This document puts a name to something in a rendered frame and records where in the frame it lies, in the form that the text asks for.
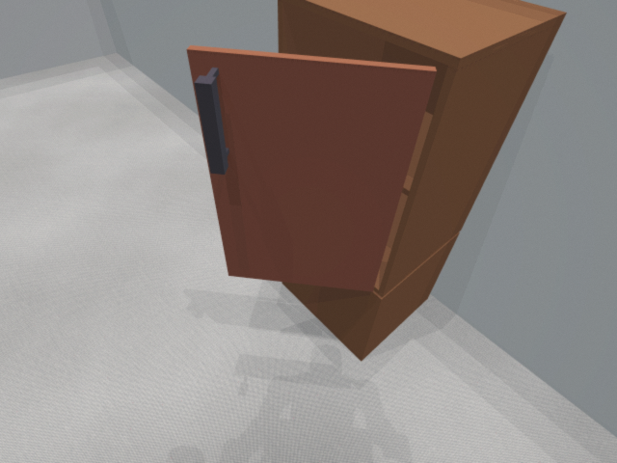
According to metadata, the handle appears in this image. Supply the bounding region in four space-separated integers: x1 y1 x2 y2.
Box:
194 68 229 175

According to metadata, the cupboard door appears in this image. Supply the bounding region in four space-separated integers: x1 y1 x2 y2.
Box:
187 45 437 292

